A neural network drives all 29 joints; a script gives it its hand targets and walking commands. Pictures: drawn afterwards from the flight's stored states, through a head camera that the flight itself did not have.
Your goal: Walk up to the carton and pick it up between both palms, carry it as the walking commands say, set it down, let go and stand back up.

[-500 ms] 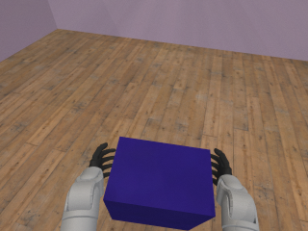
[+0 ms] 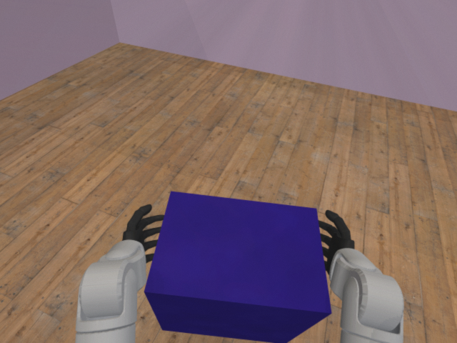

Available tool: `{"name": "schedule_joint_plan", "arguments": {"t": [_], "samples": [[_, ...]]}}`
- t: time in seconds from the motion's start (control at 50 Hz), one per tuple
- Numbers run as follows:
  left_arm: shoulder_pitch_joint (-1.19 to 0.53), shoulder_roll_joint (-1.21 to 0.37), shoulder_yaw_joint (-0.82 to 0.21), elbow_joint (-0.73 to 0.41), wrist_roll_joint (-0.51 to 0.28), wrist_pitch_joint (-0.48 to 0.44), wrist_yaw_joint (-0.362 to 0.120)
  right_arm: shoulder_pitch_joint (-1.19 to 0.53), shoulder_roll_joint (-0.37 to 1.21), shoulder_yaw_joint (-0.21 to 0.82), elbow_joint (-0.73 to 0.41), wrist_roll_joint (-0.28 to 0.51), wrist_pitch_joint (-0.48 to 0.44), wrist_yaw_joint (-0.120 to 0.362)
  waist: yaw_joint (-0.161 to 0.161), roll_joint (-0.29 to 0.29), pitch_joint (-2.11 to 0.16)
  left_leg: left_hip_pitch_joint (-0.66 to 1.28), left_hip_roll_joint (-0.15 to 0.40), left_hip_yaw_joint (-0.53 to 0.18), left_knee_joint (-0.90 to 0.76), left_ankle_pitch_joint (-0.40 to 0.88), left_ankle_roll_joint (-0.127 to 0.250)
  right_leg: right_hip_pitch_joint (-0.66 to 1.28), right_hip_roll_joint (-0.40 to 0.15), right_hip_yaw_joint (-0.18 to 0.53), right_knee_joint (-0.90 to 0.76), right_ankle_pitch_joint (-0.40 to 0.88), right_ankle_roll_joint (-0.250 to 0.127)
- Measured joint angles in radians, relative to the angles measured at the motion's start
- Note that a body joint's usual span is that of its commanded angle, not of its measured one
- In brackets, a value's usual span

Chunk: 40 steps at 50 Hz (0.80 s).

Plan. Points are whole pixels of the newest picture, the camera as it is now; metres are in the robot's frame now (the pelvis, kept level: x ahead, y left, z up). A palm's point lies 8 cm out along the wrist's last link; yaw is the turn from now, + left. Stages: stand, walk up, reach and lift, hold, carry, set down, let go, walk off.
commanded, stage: carry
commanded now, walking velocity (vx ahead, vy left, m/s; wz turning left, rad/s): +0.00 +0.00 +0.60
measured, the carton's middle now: (233, 274) +0.25 -0.01 +0.02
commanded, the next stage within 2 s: none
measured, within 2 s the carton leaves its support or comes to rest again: neither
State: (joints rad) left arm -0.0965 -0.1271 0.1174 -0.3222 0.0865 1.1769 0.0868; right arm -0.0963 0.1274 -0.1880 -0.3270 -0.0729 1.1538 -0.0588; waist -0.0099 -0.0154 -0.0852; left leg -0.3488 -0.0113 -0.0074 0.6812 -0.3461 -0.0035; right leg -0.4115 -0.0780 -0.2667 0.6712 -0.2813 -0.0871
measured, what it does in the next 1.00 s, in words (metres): steps on the spot, turning left: left foot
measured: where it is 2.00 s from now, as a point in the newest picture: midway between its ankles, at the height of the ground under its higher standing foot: outside the picture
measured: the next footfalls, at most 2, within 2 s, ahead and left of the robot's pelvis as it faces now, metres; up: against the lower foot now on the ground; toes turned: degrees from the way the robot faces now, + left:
left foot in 0.80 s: -0.04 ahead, +0.14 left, +0.00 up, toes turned +34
right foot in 1.08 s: +0.05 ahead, -0.05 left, +0.00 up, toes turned +30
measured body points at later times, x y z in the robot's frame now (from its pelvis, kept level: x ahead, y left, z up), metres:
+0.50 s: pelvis -0.02 +0.02 -0.01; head +0.01 +0.03 +0.44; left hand +0.19 +0.26 +0.04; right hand +0.29 -0.05 +0.04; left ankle -0.02 +0.12 -0.72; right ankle +0.02 -0.09 -0.69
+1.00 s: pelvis -0.05 +0.04 -0.01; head -0.03 +0.04 +0.44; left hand +0.08 +0.32 +0.05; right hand +0.27 +0.06 +0.05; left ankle -0.07 +0.12 -0.72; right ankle +0.01 -0.08 -0.69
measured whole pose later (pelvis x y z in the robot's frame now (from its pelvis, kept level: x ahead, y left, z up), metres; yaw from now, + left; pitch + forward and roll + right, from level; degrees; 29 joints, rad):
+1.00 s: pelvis -0.05 +0.04 -0.01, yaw +33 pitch +4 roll +1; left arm -0.09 -0.13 0.15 -0.40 0.07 1.20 0.09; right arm -0.13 0.13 -0.16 -0.36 -0.09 1.17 -0.05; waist 0.01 0.00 -0.05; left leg -0.49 -0.07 0.05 0.75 -0.34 0.07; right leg -0.53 -0.11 -0.07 1.01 -0.55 0.12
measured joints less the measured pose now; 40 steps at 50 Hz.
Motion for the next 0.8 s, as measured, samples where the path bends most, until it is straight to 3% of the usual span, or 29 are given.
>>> {"name": "schedule_joint_plan", "arguments": {"t": [0.1, 0.14, 0.16, 0.2, 0.26, 0.32, 0.36, 0.38, 0.44, 0.52, 0.56, 0.62, 0.66, 0.72, 0.8], "samples": [[-0.003, 0.016, 0.025, 0.003, -0.01, 0.05, -0.001, -0.016, 0.001, 0.031, 0.027, -0.02, 0.039, -0.008, 0.022, 0.01, 0.001, -0.013, -0.014, -0.028, 0.005, 0.001, 0.004, -0.011, 0.01, 0.028, 0.034, -0.09, 0.091], [-0.018, 0.016, 0.029, 0.006, -0.018, 0.053, -0.001, -0.021, 0.001, 0.029, 0.012, -0.024, 0.049, -0.011, 0.03, 0.023, 0.013, -0.027, -0.022, -0.047, 0.023, -0.001, 0.003, -0.005, 0.015, 0.024, 0.009, 0.0, 0.06], [-0.028, 0.01, 0.029, 0.008, -0.018, 0.05, -0.001, -0.022, 0.0, 0.021, 0.0, -0.022, 0.052, -0.011, 0.032, 0.033, 0.018, -0.045, -0.022, -0.05, 0.053, -0.019, 0.004, -0.005, 0.012, 0.01, 0.011, 0.01, 0.028], [-0.046, -0.006, 0.029, 0.011, -0.012, 0.042, 0.0, -0.025, -0.004, 0.003, -0.02, -0.014, 0.051, -0.011, 0.025, 0.04, 0.03, -0.104, -0.01, -0.016, 0.189, -0.111, 0.003, -0.01, -0.01, -0.024, 0.031, -0.014, 0.005], [-0.049, -0.005, 0.014, 0.001, -0.005, 0.031, 0.001, -0.036, -0.001, -0.017, -0.031, -0.004, 0.047, -0.008, 0.008, 0.045, 0.047, -0.154, 0.034, 0.042, 0.299, -0.142, 0.0, -0.007, -0.042, -0.071, 0.042, -0.03, 0.014], [-0.043, -0.004, 0.009, -0.023, -0.001, 0.027, 0.0, -0.045, 0.004, -0.022, -0.039, 0.0, 0.042, -0.005, 0.004, 0.032, 0.058, -0.12, 0.052, 0.073, 0.202, -0.113, 0.007, -0.021, -0.081, -0.095, 0.075, -0.044, 0.028], [-0.039, -0.003, 0.012, -0.039, 0.001, 0.027, 0.0, -0.05, 0.004, -0.016, -0.035, 0.003, 0.034, -0.003, 0.003, 0.007, 0.065, -0.076, 0.034, 0.083, 0.088, -0.047, 0.022, -0.043, -0.121, -0.095, 0.127, -0.067, 0.039], [-0.035, -0.003, 0.021, -0.044, 0.0, 0.026, 0.0, -0.051, 0.004, -0.006, -0.024, 0.001, 0.023, -0.002, 0.007, -0.02, 0.072, -0.074, 0.011, 0.094, 0.081, -0.03, 0.031, -0.057, -0.144, -0.074, 0.156, -0.094, 0.057], [-0.012, -0.001, 0.036, -0.063, -0.003, 0.036, 0.001, -0.044, 0.004, 0.021, -0.006, -0.005, 0.017, 0.0, 0.012, -0.024, 0.076, -0.098, -0.01, 0.086, 0.087, -0.018, 0.044, -0.122, -0.092, 0.073, 0.296, -0.274, 0.153], [0.0, 0.0, 0.035, -0.083, -0.02, 0.034, 0.003, -0.027, 0.003, 0.034, -0.044, -0.012, 0.027, 0.0, 0.02, 0.005, 0.074, -0.138, -0.029, 0.054, 0.085, 0.0, 0.048, -0.136, -0.034, 0.17, 0.319, -0.257, 0.192], [0.001, 0.0, 0.032, -0.096, -0.028, 0.029, 0.004, -0.023, 0.002, 0.036, -0.07, -0.014, 0.029, 0.0, 0.022, 0.026, 0.069, -0.161, -0.038, 0.037, 0.092, 0.005, 0.047, -0.094, -0.013, 0.184, 0.213, -0.234, 0.189], [-0.005, -0.001, 0.011, -0.078, -0.03, 0.004, 0.004, -0.019, 0.001, 0.016, -0.093, -0.012, 0.031, 0.001, 0.018, 0.099, 0.077, -0.178, -0.029, -0.008, 0.116, -0.005, 0.036, -0.035, 0.014, 0.139, 0.096, -0.096, 0.11], [-0.014, -0.002, 0.001, -0.066, -0.028, 0.008, 0.004, -0.004, 0.0, 0.007, -0.104, -0.011, 0.032, 0.001, 0.009, 0.094, 0.08, -0.19, -0.031, 0.018, 0.19, -0.12, 0.012, -0.018, -0.011, 0.113, 0.09, -0.102, 0.09], [-0.013, -0.002, -0.013, -0.059, -0.022, 0.006, 0.003, 0.001, -0.001, -0.005, -0.11, -0.005, 0.037, 0.001, -0.017, 0.069, 0.083, -0.18, -0.014, 0.063, 0.263, -0.18, -0.003, 0.019, -0.058, 0.07, 0.073, -0.11, 0.1], [0.001, -0.001, -0.026, -0.087, -0.005, 0.008, 0.002, -0.009, 0.0, -0.012, -0.108, 0.01, 0.036, 0.003, -0.033, 0.027, 0.068, -0.069, -0.001, 0.09, 0.07, -0.081, 0.004, 0.034, -0.116, 0.031, 0.1, -0.13, 0.125]]}}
